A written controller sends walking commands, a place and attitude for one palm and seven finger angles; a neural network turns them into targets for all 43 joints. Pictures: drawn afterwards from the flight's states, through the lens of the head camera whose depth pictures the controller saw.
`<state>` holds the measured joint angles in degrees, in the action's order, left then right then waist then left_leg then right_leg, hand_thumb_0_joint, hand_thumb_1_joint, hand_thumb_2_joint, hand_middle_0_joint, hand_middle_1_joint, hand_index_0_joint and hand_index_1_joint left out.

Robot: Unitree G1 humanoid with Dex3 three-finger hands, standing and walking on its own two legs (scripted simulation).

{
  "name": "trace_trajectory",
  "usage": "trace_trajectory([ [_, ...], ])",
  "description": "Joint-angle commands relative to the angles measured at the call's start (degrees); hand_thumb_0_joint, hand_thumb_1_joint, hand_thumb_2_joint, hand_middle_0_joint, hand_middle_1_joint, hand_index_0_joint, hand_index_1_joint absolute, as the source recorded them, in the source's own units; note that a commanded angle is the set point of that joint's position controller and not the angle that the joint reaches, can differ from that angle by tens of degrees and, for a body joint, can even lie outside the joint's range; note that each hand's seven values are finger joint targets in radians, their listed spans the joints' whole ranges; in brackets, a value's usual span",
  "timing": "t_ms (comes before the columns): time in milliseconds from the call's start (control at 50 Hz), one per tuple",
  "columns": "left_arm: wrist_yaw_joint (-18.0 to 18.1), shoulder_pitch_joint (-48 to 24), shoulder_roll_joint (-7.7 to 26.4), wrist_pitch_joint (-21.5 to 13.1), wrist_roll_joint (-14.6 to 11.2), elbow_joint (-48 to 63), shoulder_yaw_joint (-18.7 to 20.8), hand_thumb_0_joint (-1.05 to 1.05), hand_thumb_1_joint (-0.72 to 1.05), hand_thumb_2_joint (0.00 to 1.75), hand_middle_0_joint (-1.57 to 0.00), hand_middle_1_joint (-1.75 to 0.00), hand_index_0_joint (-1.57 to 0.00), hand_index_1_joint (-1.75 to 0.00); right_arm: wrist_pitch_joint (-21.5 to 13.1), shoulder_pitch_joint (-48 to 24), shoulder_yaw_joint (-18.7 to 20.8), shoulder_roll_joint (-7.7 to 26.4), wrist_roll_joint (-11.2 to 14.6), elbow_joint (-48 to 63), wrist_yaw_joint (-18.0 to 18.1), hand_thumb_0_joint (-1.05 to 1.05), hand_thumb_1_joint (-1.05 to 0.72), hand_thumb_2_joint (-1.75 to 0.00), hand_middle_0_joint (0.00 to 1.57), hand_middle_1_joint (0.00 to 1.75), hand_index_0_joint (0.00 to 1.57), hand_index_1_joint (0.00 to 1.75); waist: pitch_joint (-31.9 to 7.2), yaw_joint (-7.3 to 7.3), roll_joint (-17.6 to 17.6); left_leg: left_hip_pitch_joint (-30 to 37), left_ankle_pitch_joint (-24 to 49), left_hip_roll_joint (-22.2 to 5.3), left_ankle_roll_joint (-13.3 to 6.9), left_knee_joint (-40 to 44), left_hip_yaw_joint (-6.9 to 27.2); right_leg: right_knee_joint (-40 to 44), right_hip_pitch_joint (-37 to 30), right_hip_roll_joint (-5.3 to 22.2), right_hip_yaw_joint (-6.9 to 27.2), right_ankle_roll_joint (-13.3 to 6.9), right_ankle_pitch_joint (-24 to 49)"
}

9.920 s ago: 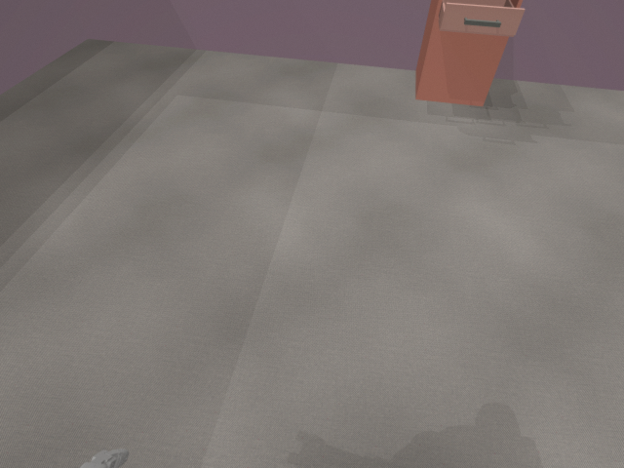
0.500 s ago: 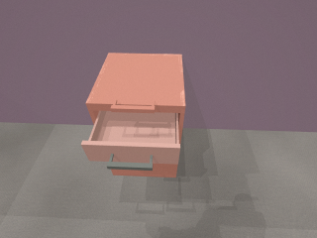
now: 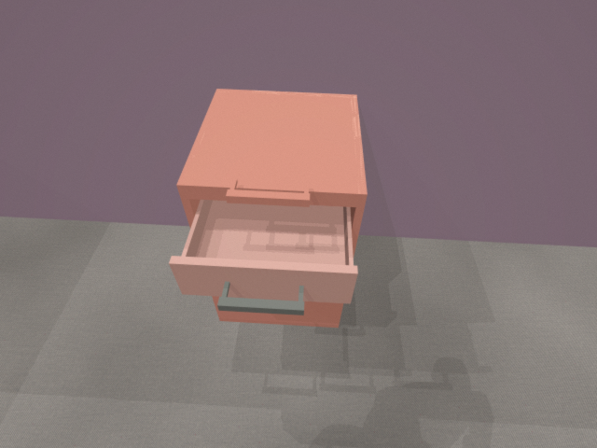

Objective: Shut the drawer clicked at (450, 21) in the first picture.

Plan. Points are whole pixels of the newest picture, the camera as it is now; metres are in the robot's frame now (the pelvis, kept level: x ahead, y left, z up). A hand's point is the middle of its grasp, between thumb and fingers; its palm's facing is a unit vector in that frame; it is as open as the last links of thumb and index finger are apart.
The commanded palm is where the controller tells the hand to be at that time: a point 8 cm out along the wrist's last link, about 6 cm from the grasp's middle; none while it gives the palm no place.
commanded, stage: shuffle to correct the standing spot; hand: left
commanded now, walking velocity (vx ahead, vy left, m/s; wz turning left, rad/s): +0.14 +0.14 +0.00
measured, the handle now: (262, 297) +0.44 +0.11 -0.20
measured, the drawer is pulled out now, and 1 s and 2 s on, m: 0.19 0.19 0.19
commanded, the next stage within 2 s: come to a stop and stand still in 0.38 s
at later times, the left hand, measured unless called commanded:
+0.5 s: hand out of the picture +0.11 +0.24 -0.17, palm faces +0.06 -0.98 -0.21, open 7.4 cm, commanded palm none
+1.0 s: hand out of the picture +0.12 +0.25 -0.16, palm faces +0.05 -0.97 -0.25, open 7.3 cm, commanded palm none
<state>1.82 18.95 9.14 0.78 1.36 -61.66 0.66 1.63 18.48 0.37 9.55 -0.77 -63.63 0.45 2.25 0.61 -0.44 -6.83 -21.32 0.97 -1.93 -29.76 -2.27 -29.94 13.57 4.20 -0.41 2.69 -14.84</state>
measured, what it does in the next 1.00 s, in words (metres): walks ahead: right foot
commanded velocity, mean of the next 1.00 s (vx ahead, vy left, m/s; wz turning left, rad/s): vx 0.01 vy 0.05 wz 0.00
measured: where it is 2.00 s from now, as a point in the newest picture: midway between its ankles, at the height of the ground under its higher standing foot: outside the picture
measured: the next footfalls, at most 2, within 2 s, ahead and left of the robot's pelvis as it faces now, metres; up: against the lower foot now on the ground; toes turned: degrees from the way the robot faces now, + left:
right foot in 0.66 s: +0.19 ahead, +0.01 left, +0.00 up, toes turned -3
left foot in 1.06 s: +0.12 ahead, +0.22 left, +0.00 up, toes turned +3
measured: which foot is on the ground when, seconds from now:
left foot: down 0.00-0.66, up 0.68-1.00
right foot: down 0.00-0.30, up 0.32-0.64, down 0.66-1.00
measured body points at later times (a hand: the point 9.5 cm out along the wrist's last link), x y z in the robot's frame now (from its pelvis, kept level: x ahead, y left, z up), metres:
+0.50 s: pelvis +0.07 +0.06 +0.00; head +0.09 +0.06 +0.45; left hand +0.11 +0.29 -0.16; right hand +0.04 -0.16 -0.16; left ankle -0.05 +0.09 -0.73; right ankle +0.05 -0.04 -0.65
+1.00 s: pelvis +0.10 +0.07 +0.00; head +0.14 +0.05 +0.45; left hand +0.12 +0.30 -0.14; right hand +0.17 -0.15 -0.17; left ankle +0.09 +0.23 -0.71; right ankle +0.15 +0.02 -0.73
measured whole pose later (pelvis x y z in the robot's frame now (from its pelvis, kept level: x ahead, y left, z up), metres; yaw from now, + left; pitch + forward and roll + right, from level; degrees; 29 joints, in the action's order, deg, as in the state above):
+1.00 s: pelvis +0.10 +0.07 +0.00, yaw +1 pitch -1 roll +2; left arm 2.1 15.4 8.5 0.3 1.9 -57.3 0.7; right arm 2.1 9.7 2.6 9.4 0.1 -59.0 1.6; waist 5.3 1.2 -0.3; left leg -16.4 -23.9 -1.8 2.4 -40.1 0.2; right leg -31.6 17.7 -1.0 -4.9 -6.2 -12.8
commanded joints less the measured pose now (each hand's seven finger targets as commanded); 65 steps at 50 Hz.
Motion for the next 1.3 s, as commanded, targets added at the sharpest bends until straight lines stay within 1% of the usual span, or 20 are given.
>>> trace_trajectory([
  [0,0.6,-0.3,5.6,-1.1,0.2,4.2,1.8,0.0,0.9,0.9,-0.2,-0.3,-0.2,-0.3,-1.5,6.0,1.0,6.5,0.1,1.9,0.3,0.0,-0.9,-0.9,0.2,0.3,0.2,0.3,4.8,-1.4,-2.4,-5.9,0.4,-6.0,-1.9,10.2,6.2,2.3,2.8,0.9,-0.1,-4.4,-6.4],
  [120,0.9,5.1,4.7,-2.0,-0.3,1.9,1.8,0.0,0.9,0.9,-0.2,-0.3,-0.2,-0.3,-2.3,5.2,0.8,6.8,0.3,2.3,1.1,0.0,-0.9,-0.9,0.2,0.3,0.2,0.3,2.1,1.16,-1.3,-4.9,24.7,-5.4,-2.1,3.2,3.8,-2.1,-3.8,2.0,0.4,-6.1,8.0],
  [220,1.9,8.9,10.8,-1.8,0.2,0.5,4.3,0.0,0.9,0.9,-0.2,-0.3,-0.2,-0.3,-1.9,2.3,0.9,3.5,0.3,4.9,1.0,0.0,-0.9,-0.9,0.2,0.3,0.2,0.3,2.7,2.01,15.4,-15.8,-5.8,-0.4,1.4,-5.1,-1.2,3.9,-11.4,16.2,14.8,-13.1,19.7],
  [260,1.7,-0.1,8.1,-0.7,0.1,3.7,3.9,0.0,0.9,0.9,-0.2,-0.3,-0.2,-0.3,-2.4,9.5,1.1,3.8,0.3,2.1,0.4,0.0,-0.9,-0.9,0.2,0.3,0.2,0.3,4.6,-2.98,3.3,-0.6,7.5,-2.3,0.1,10.2,1.0,-6.7,2.8,7.4,2.5,-8.0,12.6],
  [280,1.2,-3.1,3.4,-0.4,-0.1,6.1,2.9,0.0,0.9,0.9,-0.2,-0.3,-0.2,-0.3,-2.9,16.3,2.2,8.2,-0.4,-0.2,0.8,0.0,-0.9,-0.9,0.2,0.3,0.2,0.3,4.1,-5.86,-15.2,9.7,31.7,-11.8,-1.1,12.0,13.0,-22.6,15.9,-2.4,-7.2,-3.3,-3.8],
  [300,1.6,-6.2,1.7,-0.8,0.0,7.2,2.2,0.0,0.9,0.9,-0.2,-0.3,-0.2,-0.3,-2.7,20.0,1.7,8.0,-0.4,-1.8,1.7,0.0,-0.9,-0.9,0.2,0.3,0.2,0.3,5.4,-6.63,-18.6,14.6,63.1,-15.5,-1.8,10.7,15.7,-33.3,25.7,-4.3,-4.4,-2.1,-20.6],
  [340,1.6,-6.4,4.1,-0.1,-0.4,5.9,3.3,0.0,0.9,0.9,-0.2,-0.3,-0.2,-0.3,-2.6,15.3,0.7,6.3,-0.4,0.2,2.4,0.0,-0.9,-0.9,0.2,0.3,0.2,0.3,7.0,-3.84,-10.4,9.2,72.9,-13.8,0.5,8.9,9.7,-40.0,23.5,-2.1,-1.3,-3.9,-15.8],
  [380,0.8,-4.7,3.4,-0.7,-0.5,5.4,3.4,0.0,0.9,0.9,-0.2,-0.3,-0.2,-0.3,-3.0,9.2,0.9,6.8,-0.6,2.9,1.9,0.0,-0.9,-0.9,0.2,0.3,0.2,0.3,6.3,-1.4,-4.6,10.3,62.3,-13.3,-3.9,9.6,7.6,-40.6,24.2,-1.1,-3.1,-4.4,-13.0],
  [460,-0.3,-4.9,2.4,-0.8,-0.3,6.0,2.9,0.0,0.9,0.9,-0.2,-0.3,-0.2,-0.3,-4.0,8.0,1.1,5.9,-0.2,3.7,1.9,0.0,-0.9,-0.9,0.2,0.3,0.2,0.3,3.5,-0.56,-4.2,13.4,57.8,-11.6,-7.6,12.8,6.5,-38.2,25.4,-1.9,-5.4,-4.6,-8.8],
  [580,1.3,6.3,3.6,-1.2,-0.7,4.5,2.9,0.0,0.9,0.9,-0.2,-0.3,-0.2,-0.3,-4.3,0.4,2.1,9.0,0.5,5.4,2.8,0.0,-0.9,-0.9,0.2,0.3,0.2,0.3,-2.8,7.3,-1.8,10.0,93.2,-11.9,1.3,-2.6,3.1,-8.8,0.6,-5.4,-7.6,-7.6,1.0],
  [600,1.7,13.5,4.6,-1.6,-0.5,2.0,3.3,0.0,0.9,0.9,-0.2,-0.3,-0.2,-0.3,-4.1,-2.3,2.5,9.5,1.0,5.8,2.8,0.0,-0.9,-0.9,0.2,0.3,0.2,0.3,-4.6,10.79,0.0,5.5,85.5,-10.2,2.9,-11.9,2.6,-1.2,-8.5,-4.1,-5.6,-8.9,10.7],
  [620,2.2,19.2,5.9,-2.2,0.1,-0.5,3.4,0.0,0.9,0.9,-0.2,-0.3,-0.2,-0.3,-3.8,-3.4,2.7,8.1,1.7,6.3,2.6,0.0,-0.9,-0.9,0.2,0.3,0.2,0.3,-6.2,12.74,7.7,-2.3,54.0,-3.1,4.3,-30.1,0.4,8.7,-16.5,3.2,2.3,-12.7,32.8],
  [640,2.3,14.8,6.8,-2.8,-0.2,-0.3,2.8,0.0,0.9,0.9,-0.2,-0.3,-0.2,-0.3,-3.3,-0.3,2.9,4.4,1.5,6.3,2.4,0.0,-0.9,-0.9,0.2,0.3,0.2,0.3,-5.2,6.28,12.9,-14.3,-8.8,6.1,4.6,-43.4,0.7,6.3,-18.3,14.1,16.4,-18.0,64.5],
  [660,1.9,6.4,6.8,-2.7,-0.6,3.1,2.5,0.0,0.9,0.9,-0.2,-0.3,-0.2,-0.3,-1.3,4.3,3.0,2.7,1.3,5.6,2.6,0.0,-0.9,-0.9,0.2,0.3,0.2,0.3,-2.4,0.86,5.4,-11.3,-10.3,2.8,1.9,-43.5,9.2,8.1,-5.6,18.5,17.9,-20.7,57.8],
  [700,1.8,-3.7,5.1,-2.6,-0.3,7.2,1.4,0.0,0.9,0.9,-0.2,-0.3,-0.2,-0.3,0.8,3.1,2.3,-0.8,0.8,4.7,1.3,0.0,-0.9,-0.9,0.2,0.3,0.2,0.3,6.5,-2.81,3.0,-9.9,-6.5,-0.9,2.6,-41.7,6.2,14.2,13.6,14.7,13.6,-19.6,29.9],
  [760,1.8,-5.7,4.9,-2.5,0.4,8.4,0.9,0.0,0.9,0.9,-0.2,-0.3,-0.2,-0.3,1.7,3.8,2.4,-1.0,0.1,4.2,0.8,0.0,-0.9,-0.9,0.2,0.3,0.2,0.3,5.3,-4.58,2.7,-8.4,-3.2,-2.1,3.6,-34.5,3.8,13.8,17.3,9.2,6.2,-16.7,24.3],
  [940,1.0,0.0,9.9,-1.3,0.4,7.1,2.6,0.0,0.9,0.9,-0.2,-0.3,-0.2,-0.3,0.0,-1.7,2.2,1.0,0.9,5.2,1.0,0.0,-0.9,-0.9,0.2,0.3,0.2,0.3,-6.0,-0.3,7.2,-7.1,-2.3,-0.9,4.6,-8.2,-0.7,7.0,-3.3,8.7,8.9,-14.8,28.8],
  [1020,1.0,-2.6,6.9,-0.6,-0.4,7.0,2.0,0.0,0.9,0.9,-0.2,-0.3,-0.2,-0.3,-1.0,2.5,1.6,1.7,0.8,2.2,1.3,0.0,-0.9,-0.9,0.2,0.3,0.2,0.3,-2.5,-1.81,3.0,4.3,10.6,-4.4,2.2,9.0,1.3,5.8,5.8,4.0,6.2,-8.2,7.0],
  [1100,0.9,0.6,4.5,-0.4,-0.2,4.7,1.1,0.0,0.9,0.9,-0.2,-0.3,-0.2,-0.3,-1.7,-2.8,0.8,2.6,0.3,2.5,1.1,0.0,-0.9,-0.9,0.2,0.3,0.2,0.3,2.7,1.71,-7.7,-10.7,5.8,-10.1,-0.9,13.8,7.4,7.1,-2.8,0.1,2.6,-4.2,0.2],
  [1280,0.6,2.2,4.6,-0.8,-0.2,3.0,1.4,0.0,0.9,0.9,-0.2,-0.3,-0.2,-0.3,-1.3,6.9,0.3,1.0,-0.1,0.0,0.9,0.0,-0.9,-0.9,0.2,0.3,0.2,0.3,5.4,-0.14,-0.1,-9.1,-2.8,-5.9,-0.5,12.6,5.1,14.6,4.1,1.3,6.1,-5.2,-11.8],
])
